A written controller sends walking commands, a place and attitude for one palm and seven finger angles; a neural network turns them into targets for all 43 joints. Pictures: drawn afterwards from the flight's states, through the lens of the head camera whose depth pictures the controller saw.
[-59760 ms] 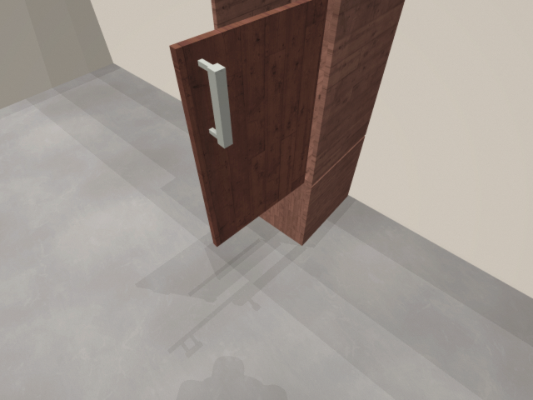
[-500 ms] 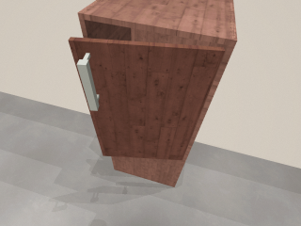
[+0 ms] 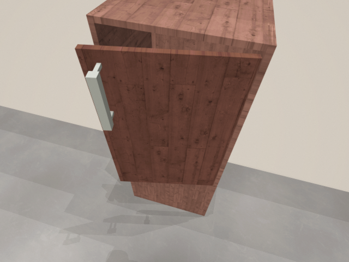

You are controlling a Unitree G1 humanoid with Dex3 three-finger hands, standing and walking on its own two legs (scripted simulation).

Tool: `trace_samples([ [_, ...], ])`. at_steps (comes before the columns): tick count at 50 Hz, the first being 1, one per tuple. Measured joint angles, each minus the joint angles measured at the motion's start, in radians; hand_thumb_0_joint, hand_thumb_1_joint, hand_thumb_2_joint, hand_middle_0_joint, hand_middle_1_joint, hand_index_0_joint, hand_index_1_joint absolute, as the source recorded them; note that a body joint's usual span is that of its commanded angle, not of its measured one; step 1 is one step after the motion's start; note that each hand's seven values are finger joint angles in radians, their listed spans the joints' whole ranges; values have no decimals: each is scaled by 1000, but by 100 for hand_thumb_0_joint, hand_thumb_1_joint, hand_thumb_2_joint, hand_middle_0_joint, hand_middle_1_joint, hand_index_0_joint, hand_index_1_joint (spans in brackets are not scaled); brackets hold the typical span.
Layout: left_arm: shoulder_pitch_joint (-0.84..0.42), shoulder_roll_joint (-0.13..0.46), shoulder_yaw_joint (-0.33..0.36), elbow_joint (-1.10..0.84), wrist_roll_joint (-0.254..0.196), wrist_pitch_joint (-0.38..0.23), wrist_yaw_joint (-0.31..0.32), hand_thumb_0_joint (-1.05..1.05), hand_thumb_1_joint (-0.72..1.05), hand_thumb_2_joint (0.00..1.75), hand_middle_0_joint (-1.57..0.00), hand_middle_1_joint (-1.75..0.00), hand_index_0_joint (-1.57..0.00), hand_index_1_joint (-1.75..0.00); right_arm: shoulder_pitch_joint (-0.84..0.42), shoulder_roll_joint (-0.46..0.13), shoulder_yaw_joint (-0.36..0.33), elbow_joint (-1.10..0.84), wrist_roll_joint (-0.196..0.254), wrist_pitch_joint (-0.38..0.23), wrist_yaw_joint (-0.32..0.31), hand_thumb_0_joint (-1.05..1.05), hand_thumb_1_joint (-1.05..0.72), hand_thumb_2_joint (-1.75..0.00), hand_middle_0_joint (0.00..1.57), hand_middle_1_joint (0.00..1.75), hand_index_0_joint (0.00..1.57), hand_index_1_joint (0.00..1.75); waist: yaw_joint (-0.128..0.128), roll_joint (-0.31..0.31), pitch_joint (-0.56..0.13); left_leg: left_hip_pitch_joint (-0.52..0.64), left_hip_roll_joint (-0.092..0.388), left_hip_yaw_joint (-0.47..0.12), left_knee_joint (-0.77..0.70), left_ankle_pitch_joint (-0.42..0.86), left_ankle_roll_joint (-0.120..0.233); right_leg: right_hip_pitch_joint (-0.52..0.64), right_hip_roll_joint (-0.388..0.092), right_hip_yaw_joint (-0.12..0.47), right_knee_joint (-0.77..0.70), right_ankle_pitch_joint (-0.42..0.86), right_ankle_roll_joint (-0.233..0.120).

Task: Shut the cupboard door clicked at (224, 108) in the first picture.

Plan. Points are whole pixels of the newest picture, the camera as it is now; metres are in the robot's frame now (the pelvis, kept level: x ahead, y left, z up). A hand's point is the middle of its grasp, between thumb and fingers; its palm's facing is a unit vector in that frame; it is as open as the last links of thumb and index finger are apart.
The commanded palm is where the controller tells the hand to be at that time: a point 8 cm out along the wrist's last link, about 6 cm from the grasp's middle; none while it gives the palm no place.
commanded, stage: look again from close up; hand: left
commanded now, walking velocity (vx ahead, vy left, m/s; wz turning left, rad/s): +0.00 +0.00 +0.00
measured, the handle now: (103, 98) +0.44 +0.21 +0.13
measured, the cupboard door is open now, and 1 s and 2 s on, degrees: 13 13 13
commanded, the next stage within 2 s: raise the hand and make a fist in 0.78 s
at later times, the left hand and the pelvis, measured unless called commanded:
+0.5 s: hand out of the picture -0.01 +0.15 -0.18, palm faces +0.01 -0.98 -0.17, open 7.4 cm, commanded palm none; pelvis +0.00 -0.01 +0.00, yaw +0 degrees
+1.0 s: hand out of the picture +0.10 +0.18 -0.10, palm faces +0.23 -0.94 -0.25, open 7.2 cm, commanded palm +0.09 +0.20 -0.06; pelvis -0.01 -0.03 -0.01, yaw +2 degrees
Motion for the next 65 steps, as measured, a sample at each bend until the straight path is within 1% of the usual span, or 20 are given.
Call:
trace_samples([
  [44, 11, -12, 1, 11, -2, -8, -3, 0, 91, 90, -20, -30, -20, -29, -4, 5, -3, 19, 0, 0, -4, 0, -92, -90, 20, 29, 20, 30, 3, -1, 0, 19, 20, -10, -28, 13, -30, 22, 23, -7, -34, 11, -28],
  [45, 11, -15, -2, 11, 3, -16, 5, 0, 91, 90, -20, -30, -20, -29, -4, 1, -2, 11, 1, 2, -2, 0, -93, -90, 20, 29, 20, 30, 0, 6, -2, -3, 26, -16, -2, 8, -33, 14, 28, -11, -34, 13, -28],
  [46, 59, -18, 36, -155, -26, 37, -2, 1, 90, 90, -20, -30, -21, -29, 9, -4, 4, -34, 9, -17, -11, 1, -93, -90, 20, 29, 21, 30, -7, 7, 10, -20, 30, -20, 21, -1, -34, -8, 30, -15, -2, 8, -26],
  [47, 120, -1, 41, -353, -54, 57, 22, 2, 92, 90, -20, -30, -21, -30, 31, -9, 17, -88, 26, -72, -31, 1, -93, -90, 20, 29, 21, 30, -8, 2, 25, -26, 29, -19, 36, -9, -34, -42, 26, -14, 67, -4, -24],
  [48, 169, 22, 41, -525, -86, 30, 44, 3, 94, 90, -20, -31, -21, -30, 55, -14, 20, -129, 33, -135, -47, 1, -93, -90, 20, 29, 21, 30, -7, -2, 28, -28, 22, -18, 44, -11, -36, -73, 18, -13, 135, -18, -24],
  [49, 196, 41, 41, -655, -110, 1, 64, 3, 95, 90, -21, -31, -21, -30, 74, -22, 16, -154, 39, -186, -50, 1, -93, -90, 20, 29, 21, 30, -10, -3, 10, -35, 11, -21, 44, -9, -38, -103, 8, -9, 185, -25, -21],
  [50, 203, 54, 38, -764, -133, -10, 81, 4, 95, 90, -21, -31, -22, -31, 91, -33, 7, -184, 46, -220, -43, 1, -92, -90, 20, 29, 21, 30, -17, 4, -13, -48, 1, -30, 52, -7, -38, -122, 0, -10, 212, -31, -19],
  [51, 190, 59, 35, -852, -147, -25, 87, 4, 95, 90, -22, -32, -22, -31, 104, -48, -3, -216, 50, -244, -35, 1, -92, -90, 20, 29, 21, 30, -26, 18, -34, -68, -7, -44, 72, -10, -37, -129, -4, -15, 220, -43, -22],
  [52, 164, 58, 35, -916, -155, -52, 85, 4, 95, 90, -22, -33, -23, -32, 107, -65, -10, -246, 51, -262, -28, 1, -92, -90, 20, 29, 21, 30, -35, 33, -55, -96, -13, -57, 103, -19, -36, -130, -8, -21, 213, -68, -25],
  [53, 127, 52, 40, -956, -158, -93, 75, 3, 95, 90, -23, -34, -23, -33, 99, -80, -16, -273, 49, -276, -20, 1, -92, -90, 20, 29, 21, 30, -42, 43, -75, -132, -19, -62, 141, -31, -35, -137, -12, -24, 203, -104, -36],
  [54, 84, 37, 50, -969, -164, -143, 56, 3, 95, 90, -24, -35, -24, -34, 78, -96, -23, -296, 46, -283, -12, 1, -92, -90, 20, 29, 21, 30, -48, 62, -90, -172, -12, -67, 180, -43, -35, -167, -7, -29, 224, -120, -43],
  [55, 47, 22, 63, -970, -174, -200, 23, 3, 94, 90, -25, -36, -25, -35, 52, -106, -29, -318, 40, -284, -5, 1, -92, -90, 20, 29, 21, 30, -54, 75, -105, -213, -4, -71, 216, -53, -37, -207, -1, -34, 255, -121, -45],
  [56, 22, 9, 79, -969, -190, -259, -22, 2, 94, 90, -26, -38, -27, -37, 26, -109, -34, -340, 34, -283, 4, 1, -92, -90, 20, 29, 21, 30, -57, 76, -121, -256, 3, -73, 249, -61, -39, -254, 5, -33, 291, -118, -45],
  [57, 11, 0, 92, -970, -209, -318, -77, 2, 94, 90, -27, -39, -28, -38, 1, -106, -39, -362, 29, -279, 13, 1, -91, -90, 20, 29, 21, 30, -54, 66, -138, -299, 8, -76, 280, -59, -49, -305, 11, -27, 332, -124, -47],
  [59, 16, -10, 114, -958, -244, -428, -210, 1, 93, 90, -30, -43, -31, -42, -40, -90, -48, -410, 26, -268, 33, 1, -91, -90, 20, 29, 21, 30, -39, 20, -162, -375, 13, -80, 345, -90, -68, -397, 23, -6, 415, -146, -58],
  [60, 32, -11, 123, -951, -255, -463, -273, 1, 92, 90, -32, -44, -33, -43, -54, -85, -51, -439, 26, -260, 40, 1, -91, -90, 20, 29, 21, 30, -30, -4, -167, -404, 14, -88, 374, -94, -72, -434, 30, 1, 452, -158, -64],
  [61, 56, -8, 131, -948, -261, -479, -321, 1, 92, 90, -34, -46, -34, -45, -65, -83, -54, -469, 27, -251, 43, 1, -91, -90, 20, 29, 21, 30, -21, -24, -168, -429, 17, -93, 404, -106, -77, -462, 38, 5, 484, -169, -70],
  [62, 85, -2, 138, -948, -261, -476, -353, 1, 92, 90, -36, -48, -36, -47, -72, -84, -58, -501, 29, -240, 43, 1, -91, -90, 20, 29, 21, 30, -15, -38, -165, -450, 22, -96, 434, -121, -82, -481, 43, 3, 510, -180, -76],
  [63, 118, 7, 145, -952, -259, -461, -370, 1, 91, 90, -37, -50, -38, -49, -77, -88, -63, -530, 31, -231, 40, 1, -91, -90, 20, 29, 21, 30, -9, -45, -161, -466, 27, -102, 461, -134, -87, -492, 48, -3, 529, -188, -83],
  [65, 188, 30, 162, -971, -257, -424, -361, 1, 91, 90, -41, -54, -42, -53, -81, -101, -72, -579, 33, -215, 29, 1, -91, -90, 20, 29, 20, 30, 4, -38, -153, -491, 34, -122, 505, -153, -93, -503, 55, -23, 553, -200, -87],
])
